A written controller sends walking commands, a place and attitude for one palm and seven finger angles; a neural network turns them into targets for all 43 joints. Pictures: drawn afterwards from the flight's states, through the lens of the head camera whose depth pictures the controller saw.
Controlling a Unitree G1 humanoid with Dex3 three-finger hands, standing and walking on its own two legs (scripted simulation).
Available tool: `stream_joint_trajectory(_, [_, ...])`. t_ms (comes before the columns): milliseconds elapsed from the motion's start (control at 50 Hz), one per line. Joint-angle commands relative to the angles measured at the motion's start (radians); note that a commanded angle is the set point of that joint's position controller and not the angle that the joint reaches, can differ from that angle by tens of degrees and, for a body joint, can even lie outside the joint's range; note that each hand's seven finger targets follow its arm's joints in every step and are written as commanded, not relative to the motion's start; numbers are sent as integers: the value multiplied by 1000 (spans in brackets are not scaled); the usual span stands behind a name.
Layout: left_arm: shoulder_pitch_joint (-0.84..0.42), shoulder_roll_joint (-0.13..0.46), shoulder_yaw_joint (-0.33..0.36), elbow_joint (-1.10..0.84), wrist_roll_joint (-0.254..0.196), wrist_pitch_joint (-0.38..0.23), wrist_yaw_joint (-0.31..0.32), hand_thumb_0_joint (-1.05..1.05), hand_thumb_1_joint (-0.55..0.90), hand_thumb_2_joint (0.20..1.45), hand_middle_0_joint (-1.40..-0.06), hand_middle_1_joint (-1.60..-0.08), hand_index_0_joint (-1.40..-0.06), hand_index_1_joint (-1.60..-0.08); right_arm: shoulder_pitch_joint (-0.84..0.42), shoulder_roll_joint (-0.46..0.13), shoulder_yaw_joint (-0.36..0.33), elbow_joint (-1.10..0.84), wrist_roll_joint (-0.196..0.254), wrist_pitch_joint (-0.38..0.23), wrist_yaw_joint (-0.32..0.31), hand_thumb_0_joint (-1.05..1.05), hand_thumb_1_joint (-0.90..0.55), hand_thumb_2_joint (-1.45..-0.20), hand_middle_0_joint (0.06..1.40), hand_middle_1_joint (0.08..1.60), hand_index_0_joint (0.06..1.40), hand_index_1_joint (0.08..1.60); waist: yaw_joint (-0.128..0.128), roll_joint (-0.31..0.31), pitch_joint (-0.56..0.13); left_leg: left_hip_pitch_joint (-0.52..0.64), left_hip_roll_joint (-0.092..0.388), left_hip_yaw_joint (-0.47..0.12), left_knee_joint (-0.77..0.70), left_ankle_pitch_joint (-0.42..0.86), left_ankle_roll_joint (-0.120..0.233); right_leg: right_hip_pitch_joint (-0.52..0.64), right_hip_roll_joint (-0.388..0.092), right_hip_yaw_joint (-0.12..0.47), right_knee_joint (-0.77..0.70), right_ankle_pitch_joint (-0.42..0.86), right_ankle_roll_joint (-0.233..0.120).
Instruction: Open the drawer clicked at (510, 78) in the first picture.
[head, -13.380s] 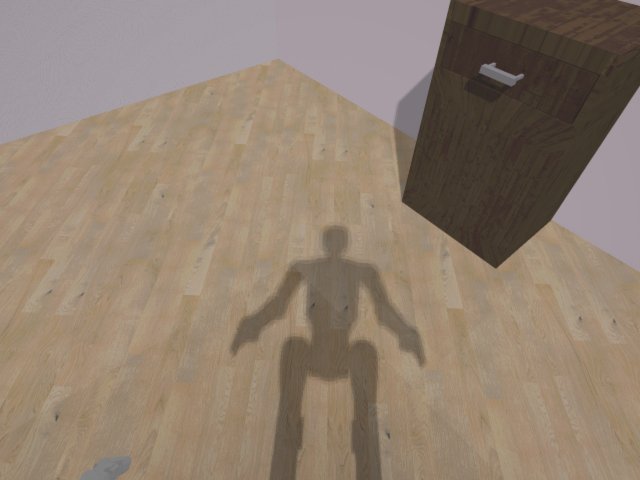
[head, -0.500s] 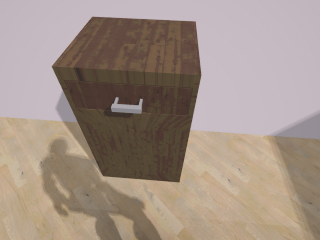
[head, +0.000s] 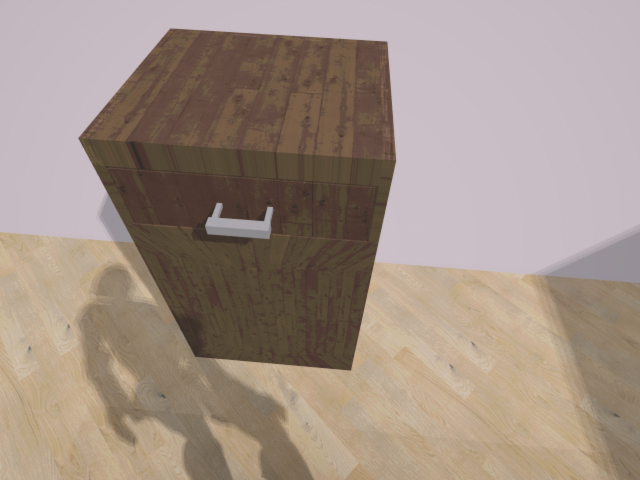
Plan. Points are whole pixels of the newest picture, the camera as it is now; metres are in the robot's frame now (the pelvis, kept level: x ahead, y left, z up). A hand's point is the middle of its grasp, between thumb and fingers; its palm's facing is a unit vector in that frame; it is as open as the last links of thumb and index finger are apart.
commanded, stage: look again from close up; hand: left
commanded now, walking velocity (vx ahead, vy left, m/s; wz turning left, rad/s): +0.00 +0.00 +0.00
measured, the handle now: (241, 219) +0.54 +0.18 -0.04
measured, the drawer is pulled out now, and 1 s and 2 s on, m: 0.00 0.00 0.00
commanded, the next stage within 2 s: raise the hand with hooked fingers in 0.16 s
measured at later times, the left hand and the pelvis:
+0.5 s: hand (180, 400) +0.21 +0.19 -0.03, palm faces -0.02 -0.52 -0.85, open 7.7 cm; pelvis +0.00 -0.02 -0.01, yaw -1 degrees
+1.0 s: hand (160, 392) +0.22 +0.21 -0.01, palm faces +0.09 -0.06 -0.99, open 10.5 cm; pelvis -0.05 -0.03 -0.05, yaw -3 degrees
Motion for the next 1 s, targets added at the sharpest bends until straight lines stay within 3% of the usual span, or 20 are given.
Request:
stream_joint_trajectory(0, [68, 108, 28, -29, 3, -16, 5, 0, 900, 900, -200, -300, -200, -300, 61, -98, -21, -26, -1, -18, -10, 0, -900, -900, 200, 300, 200, 300, 0, 29, -2, 25, 104, -84, -61, 311, 34, -10, -89, 70, -64, 308, -30])
stream_joint_trajectory(220, [55, 108, 33, -31, 2, -15, 7, 0, 900, 900, -200, -300, -200, -300, 61, -97, -20, -13, -1, -12, -15, 0, -900, -900, 200, 300, 200, 300, 1, -8, 4, 31, 103, -74, -56, 334, 25, 17, -98, 61, -67, 392, -33])
stream_joint_trajectory(240, [134, 125, 38, -5, 10, -35, 50, 0, 900, 900, -200, -300, -200, -300, -35, -133, -37, -84, 10, -9, -2, 0, -900, -900, 200, 300, 200, 300, 31, -26, 77, -76, 101, -35, 149, 323, -10, -23, -158, 138, -108, 755, 7])
stream_joint_trajectory(260, [-645, 445, 27, -1533, 156, -199, 58, 0, 877, 890, -202, -315, -202, -315, -16, -261, -45, -424, 57, -165, -39, 0, -900, -900, 200, 300, 200, 300, -54, 275, -413, 192, -5, -27, -6, 590, 42, 34, -55, 143, 24, 782, -52])
stream_joint_trajectory(280, [-176, 371, 69, -1212, 180, -112, 129, 0, 853, 880, -203, -330, -203, -330, -41, -183, -42, -358, 28, -276, -82, 0, -900, -900, 200, 300, 200, 300, 14, 471, -385, 353, 36, -58, -56, 838, 43, -67, 2, 21, 141, 422, -51])
stream_joint_trajectory(300, [-106, 270, 47, -1164, 138, -44, 191, 0, 830, 870, -205, -345, -205, -345, -44, -173, -63, -292, 40, -299, -87, 0, -900, -900, 200, 300, 200, 300, -6, 391, -312, 249, 74, -79, -26, 831, 2, -162, 7, -54, 139, 127, -28])
stream_joint_trajectory(320, [149, 47, -81, -973, 174, 48, 196, 0, 807, 860, -207, -360, -207, -360, -38, -131, -58, -294, 56, -297, -85, 0, -900, -900, 200, 300, 200, 300, -35, 244, -189, 175, 80, -85, -51, 735, 19, -242, 17, -74, 144, 56, -9])
stream_joint_trajectory(340, [-22, 103, -71, -1160, 232, 33, 199, 0, 783, 850, -208, -375, -208, -375, -104, -169, -63, -386, 40, -293, -67, 0, -900, -900, 200, 300, 200, 300, -16, 126, -102, 76, 73, -100, -15, 657, 17, -229, 2, -60, 95, 132, -17])
stream_joint_trajectory(360, [13, 196, -12, -1160, 348, 25, 221, 0, 760, 840, -210, -390, -210, -390, -106, -202, -81, -409, 15, -271, -61, 0, -900, -900, 200, 300, 200, 300, -27, 45, -163, 25, 40, -73, 50, 543, 23, -233, 10, -33, 58, 228, -24])
stream_joint_trajectory(380, [86, 196, -20, -1105, 437, 27, 241, 0, 737, 830, -212, -405, -212, -405, -121, -200, -82, -448, -6, -246, -51, 0, -900, -900, 200, 300, 200, 300, -13, -63, -142, -68, 9, -60, 102, 445, 26, -236, 6, -15, 63, 307, -30])
stream_joint_trajectory(460, [436, 110, -71, -945, 754, 38, 285, 0, 643, 790, -218, -465, -218, -465, -166, -187, -105, -552, -36, -98, 16, 0, -900, -900, 200, 300, 200, 300, 85, -326, -166, -330, -28, -24, 168, 311, 1, -187, -1, 54, 172, 552, -25])
stream_joint_trajectory(500, [456, 152, -40, -992, 869, -6, 299, 0, 597, 770, -222, -495, -222, -495, -208, -177, -109, -599, -30, -43, 52, 0, -900, -900, 200, 300, 200, 300, 125, -318, -201, -404, -41, -11, 188, 243, -7, -163, -12, 116, 193, 567, -34])
stream_joint_trajectory(560, [360, 295, 65, -1141, 1000, -72, 369, 0, 527, 740, -227, -540, -227, -540, -260, -166, -93, -663, -32, -9, 66, 0, -900, -900, 200, 300, 200, 300, 159, -129, -300, -460, -77, -11, 244, 144, -1, -174, -13, 183, 235, 370, -45])
stream_joint_trajectory(620, [148, 407, 164, -1295, 1097, -97, 473, 0, 457, 710, -232, -585, -232, -585, -267, -152, -85, -702, -59, 29, 46, 0, -900, -900, 200, 300, 200, 300, 138, 46, -369, -442, -98, -28, 327, 98, 13, -272, -2, 225, 263, 231, -52])
stream_joint_trajectory(680, [-115, 429, 184, -1386, 1120, -149, 564, 0, 387, 680, -237, -630, -237, -630, -282, -131, -83, -705, -71, 49, 16, 0, -900, -900, 200, 300, 200, 300, 75, 68, -411, -378, -99, -47, 444, 68, 25, -422, -17, 285, 265, 130, -54])
stream_joint_trajectory(700, [-215, 445, 184, -1427, 1115, -175, 585, 0, 363, 670, -238, -645, -238, -645, -274, -126, -83, -694, -73, 49, 7, 0, -900, -900, 200, 300, 200, 300, 46, 19, -397, -385, -95, -61, 483, 44, 29, -464, -12, 302, 256, 78, -54])
stream_joint_trajectory(760, [-202, 423, 163, -1370, 1075, -209, 597, 0, 293, 640, -243, -690, -243, -690, -267, -138, -94, -688, -68, 32, 0, 0, -900, -900, 200, 300, 200, 300, 17, 44, -384, -393, -91, -78, 516, 1, 31, -505, -7, 297, 253, 8, -58])
stream_joint_trajectory(800, [-188, 405, 146, -1323, 1034, -152, 580, 0, 247, 620, -247, -720, -247, -720, -278, -145, -92, -686, -60, 31, -1, 0, -900, -900, 200, 300, 200, 300, 1, 20, -394, -416, -85, -79, 493, -8, 36, -461, -4, 274, 241, 35, -46])
stream_joint_trajectory(900, [-114, 382, 75, -1114, 946, 98, 413, 0, 130, 570, -255, -795, -255, -795, -314, -159, -63, -695, -9, 52, -30, 0, -900, -900, 200, 300, 200, 300, 32, -125, -299, -474, -77, -51, 325, -37, 32, -239, -23, 251, 111, 58, 0])
stream_joint_trajectory(980, [-120, 421, 75, -1175, 937, 138, 287, 0, 37, 530, -262, -855, -262, -855, -296, -164, -38, -695, -6, 55, -52, 0, -900, -900, 200, 300, 200, 300, 74, -126, -299, -403, -66, -43, 215, -5, 32, -138, -31, 184, 96, 68, 6])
